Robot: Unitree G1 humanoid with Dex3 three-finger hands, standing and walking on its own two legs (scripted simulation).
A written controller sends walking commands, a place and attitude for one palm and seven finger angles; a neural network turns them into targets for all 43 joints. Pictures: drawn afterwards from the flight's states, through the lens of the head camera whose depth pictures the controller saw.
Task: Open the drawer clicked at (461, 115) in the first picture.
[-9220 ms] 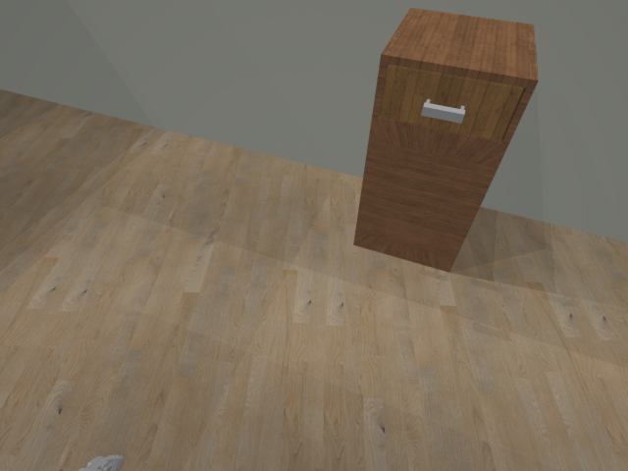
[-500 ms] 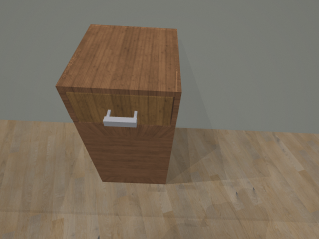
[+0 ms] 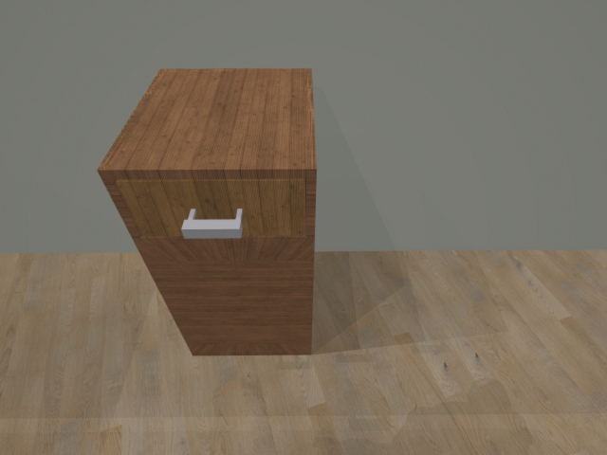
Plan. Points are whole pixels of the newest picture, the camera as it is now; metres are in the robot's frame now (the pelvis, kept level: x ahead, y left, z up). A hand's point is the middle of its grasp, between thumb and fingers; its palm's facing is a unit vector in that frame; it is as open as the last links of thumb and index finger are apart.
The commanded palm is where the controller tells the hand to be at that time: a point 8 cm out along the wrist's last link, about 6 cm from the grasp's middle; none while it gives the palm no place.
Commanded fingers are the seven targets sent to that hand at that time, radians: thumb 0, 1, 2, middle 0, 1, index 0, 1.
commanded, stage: come to a stop and stand still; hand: left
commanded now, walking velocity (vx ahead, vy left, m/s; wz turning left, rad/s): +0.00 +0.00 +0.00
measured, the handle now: (214, 221) +0.56 +0.21 -0.06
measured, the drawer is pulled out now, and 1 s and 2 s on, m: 0.00 0.00 0.00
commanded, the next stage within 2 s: look again from close up in 0.18 s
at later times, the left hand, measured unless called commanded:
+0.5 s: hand out of the picture +0.01 +0.15 -0.17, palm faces +0.02 -0.99 -0.16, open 7.4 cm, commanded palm none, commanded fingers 0.00 0.90 0.90 -0.20 -0.30 -0.20 -0.30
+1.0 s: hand out of the picture +0.09 +0.18 -0.14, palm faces -0.07 -0.94 -0.34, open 7.3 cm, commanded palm +0.16 +0.21 -0.06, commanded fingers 0.00 0.78 0.85 -0.21 -0.38 -0.21 -0.38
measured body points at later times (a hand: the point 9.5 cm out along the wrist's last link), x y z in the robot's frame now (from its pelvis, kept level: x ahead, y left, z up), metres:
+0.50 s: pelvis +0.03 +0.00 +0.01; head +0.05 +0.00 +0.45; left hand +0.01 +0.20 -0.16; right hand +0.02 -0.22 -0.16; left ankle +0.02 +0.12 -0.73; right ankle +0.00 -0.10 -0.73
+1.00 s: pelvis +0.05 -0.01 +0.00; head +0.07 -0.02 +0.45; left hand +0.09 +0.22 -0.12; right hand +0.07 -0.24 -0.15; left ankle +0.02 +0.12 -0.73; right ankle +0.00 -0.10 -0.73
